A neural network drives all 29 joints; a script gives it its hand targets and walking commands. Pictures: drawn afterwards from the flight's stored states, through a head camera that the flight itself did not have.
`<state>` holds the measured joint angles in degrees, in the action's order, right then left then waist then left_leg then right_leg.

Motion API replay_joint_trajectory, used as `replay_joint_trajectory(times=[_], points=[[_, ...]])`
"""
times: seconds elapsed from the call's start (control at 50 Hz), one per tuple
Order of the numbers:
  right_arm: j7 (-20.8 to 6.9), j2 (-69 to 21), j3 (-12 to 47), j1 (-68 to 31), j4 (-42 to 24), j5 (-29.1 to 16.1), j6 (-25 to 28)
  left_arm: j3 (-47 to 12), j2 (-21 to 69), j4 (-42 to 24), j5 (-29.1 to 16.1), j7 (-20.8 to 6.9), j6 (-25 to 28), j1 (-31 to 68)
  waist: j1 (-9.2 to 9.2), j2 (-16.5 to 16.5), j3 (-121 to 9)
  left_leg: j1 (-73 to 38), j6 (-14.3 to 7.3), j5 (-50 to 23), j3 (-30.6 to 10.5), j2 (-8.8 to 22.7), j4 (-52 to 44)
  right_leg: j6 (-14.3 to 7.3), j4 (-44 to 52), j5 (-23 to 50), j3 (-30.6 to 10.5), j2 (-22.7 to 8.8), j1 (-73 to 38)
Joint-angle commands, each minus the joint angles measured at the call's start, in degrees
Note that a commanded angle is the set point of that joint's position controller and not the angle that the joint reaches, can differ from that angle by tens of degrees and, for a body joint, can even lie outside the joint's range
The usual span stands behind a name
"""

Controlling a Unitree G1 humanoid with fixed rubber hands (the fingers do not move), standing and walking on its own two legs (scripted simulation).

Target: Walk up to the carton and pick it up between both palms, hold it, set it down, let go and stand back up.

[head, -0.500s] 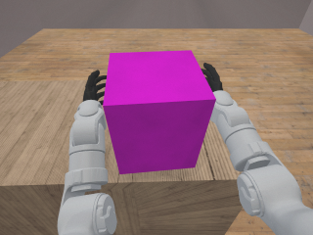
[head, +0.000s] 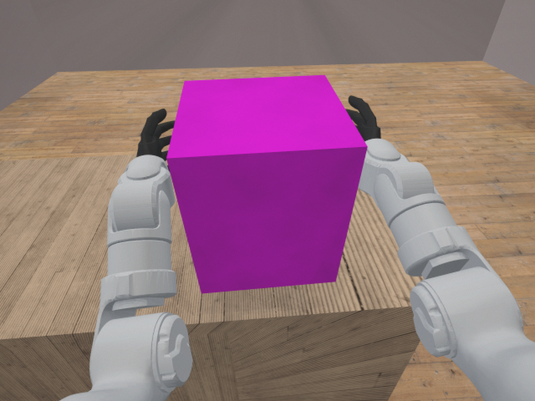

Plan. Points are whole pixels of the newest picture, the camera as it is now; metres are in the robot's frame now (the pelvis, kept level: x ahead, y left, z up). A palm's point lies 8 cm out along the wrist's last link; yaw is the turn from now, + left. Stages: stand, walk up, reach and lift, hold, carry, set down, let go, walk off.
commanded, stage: reach and lift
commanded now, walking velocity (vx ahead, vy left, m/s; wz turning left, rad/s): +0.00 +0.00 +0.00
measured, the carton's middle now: (262, 184) +0.39 -0.01 +0.19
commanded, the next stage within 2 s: hold in 0.98 s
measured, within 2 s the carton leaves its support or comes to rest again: neither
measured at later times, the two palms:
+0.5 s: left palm (149, 146) +0.39 +0.14 +0.27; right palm (370, 129) +0.38 -0.16 +0.27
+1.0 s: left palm (142, 133) +0.39 +0.15 +0.29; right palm (371, 114) +0.38 -0.15 +0.30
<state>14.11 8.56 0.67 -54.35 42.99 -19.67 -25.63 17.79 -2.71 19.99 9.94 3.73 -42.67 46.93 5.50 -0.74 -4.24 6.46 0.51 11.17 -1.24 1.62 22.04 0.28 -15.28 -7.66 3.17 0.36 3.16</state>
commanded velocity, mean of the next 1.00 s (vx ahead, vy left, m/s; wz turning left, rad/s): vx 0.00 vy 0.00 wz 0.00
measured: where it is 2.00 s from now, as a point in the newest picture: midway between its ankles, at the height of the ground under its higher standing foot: outside the picture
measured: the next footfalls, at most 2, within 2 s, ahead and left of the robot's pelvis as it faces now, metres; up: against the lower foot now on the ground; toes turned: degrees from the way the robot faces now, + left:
none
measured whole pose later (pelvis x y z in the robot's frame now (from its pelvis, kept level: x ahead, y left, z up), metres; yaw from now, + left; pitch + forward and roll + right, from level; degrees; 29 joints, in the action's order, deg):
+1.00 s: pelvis +0.00 -0.01 +0.00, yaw +0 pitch -3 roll -2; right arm 17.9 11.7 3.6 -64.9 48.1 -25.9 -35.0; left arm 21.0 -5.9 26.4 9.9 1.5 -49.7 56.4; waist 4.7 0.6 -7.9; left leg 8.1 1.1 11.6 -2.6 1.9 22.9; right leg -0.2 -15.6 -7.9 2.1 1.5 4.6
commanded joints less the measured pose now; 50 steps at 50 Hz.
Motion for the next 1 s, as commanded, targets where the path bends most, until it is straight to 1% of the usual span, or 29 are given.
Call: replay_joint_trajectory(times=[0.0,0.06,0.12,0.22,0.42,0.6,0.62,0.86,0.88,0.9,0.92,0.94,0.96,0.98], points=[[-5.73,-40.19,15.93,-47.03,-21.69,-8.01,0.34,-27.06,36.53,-8.14,-8.76,-7.64,3.37,45.14,0.75,2.75,-26.41,-6.89,2.35,-14.85,0.16,-4.28,-0.91,3.01,-0.12,11.61,-1.24,4.54,-6.75],[-5.52,-39.52,15.52,-47.57,-20.7,-9.0,-1.24,-25.83,36.35,-7.64,-8.4,-8.12,2.61,46.09,0.25,3.55,-25.65,-6.24,2.7,-14.1,-0.07,-4.15,-1.43,2.84,-0.2,10.38,-1.29,4.74,-6.32],[-5.74,-38.92,14.82,-48.32,-19.65,-9.7,-2.08,-24.82,36.42,-6.99,-8.28,-8.24,2.13,47.18,0.07,3.9,-25.73,-6.6,3.08,-15.14,-0.29,-3.77,-1.23,2.54,-0.12,10.03,-1.29,5.1,-5.95],[-5.57,-38.64,14.36,-49.02,-18.72,-10.63,-3.21,-23.77,35.89,-6.35,-8.26,-8.61,1.65,48.44,0.34,3.82,-25.79,-6.38,3.38,-16.07,-0.34,-3.87,-0.95,2.61,-0.2,11.56,-1.51,5.16,-6.42],[-4.88,-39.17,14.19,-51.04,-19.18,-12.06,-4.77,-22.92,34.97,-5.8,-9.07,-9.01,1.28,51.02,0.53,3.46,-26.93,-5.51,3.24,-15.72,-0.53,-4.3,-0.64,2.98,-0.44,13.02,-1.79,5.02,-6.94],[-4.38,-39.57,13.85,-52.45,-18.84,-12.96,-6.07,-21.92,34.08,-4.99,-9.53,-9.09,0.9,53.09,0.34,2.96,-27.76,-4.72,2.84,-14.77,-0.59,-4.63,-0.62,3.3,-0.69,13.14,-2.01,4.92,-6.88],[-4.33,-39.02,13.81,-53.18,-19.33,-13.22,-6.18,-21.94,34.19,-4.64,-9.75,-9.14,0.77,53.02,0.35,3.48,-28.14,-4.72,3.01,-14.75,-0.85,-4.42,-0.55,3.07,-0.48,12.71,-2.07,4.91,-6.96],[-4.26,-38.11,12.59,-54.71,-16.87,-14.13,-7.65,-20.38,33.34,-2.9,-10.0,-9.27,0.06,55.34,0.43,3.71,-27.89,-3.71,3.22,-14.48,-1.1,-4.25,-0.64,2.85,-0.45,12.21,-2.34,4.94,-6.66],[-4.54,-37.85,13.01,-56.03,-14.93,-14.85,-7.98,-19.15,32.85,-4.05,-8.73,-8.94,-0.28,57.1,-0.89,4.65,-26.37,-4.58,3.8,-15.63,-1.18,-4.08,-0.67,2.69,-0.92,12.46,-1.93,5.09,-5.05],[-4.56,-37.51,12.71,-55.03,-13.7,-14.87,-8.24,-18.86,32.17,-3.0,-8.32,-8.97,-0.89,56.19,-0.63,4.39,-26.5,-4.57,3.86,-15.31,-1.11,-4.04,-0.5,2.6,-0.51,11.88,-1.99,5.02,-5.68],[-4.68,-37.27,12.48,-56.38,-13.04,-15.22,-8.43,-18.25,31.5,-2.99,-8.45,-9.0,-1.15,57.03,-1.3,3.75,-26.39,-4.4,3.63,-15.08,-1.11,-3.82,-0.62,2.47,-0.53,10.79,-2.03,5.05,-5.56],[-4.73,-37.73,12.67,-57.37,-14.45,-15.46,-8.36,-18.7,32.12,-4.05,-9.07,-8.93,-1.35,57.6,-1.41,3.11,-28.87,-4.71,3.61,-15.43,-1.07,-3.74,-0.58,2.44,-0.63,10.94,-1.86,5.27,-6.52],[-4.68,-38.48,13.57,-57.91,-16.05,-16.14,-8.39,-19.86,32.34,-5.8,-9.67,-8.67,-1.31,58.74,-1.25,3.75,-30.42,-5.3,3.85,-17.39,-1.06,-3.86,0.11,2.44,-0.94,12.62,-2.02,5.4,-6.97],[-4.51,-38.46,14.26,-58.45,-18.78,-17.13,-8.33,-20.96,32.88,-7.35,-10.75,-8.45,-1.46,58.1,-1.24,4.11,-33.14,-6.57,4.2,-20.89,-1.4,-3.92,1.21,2.65,-1.43,16.19,-2.07,5.47,-8.0]])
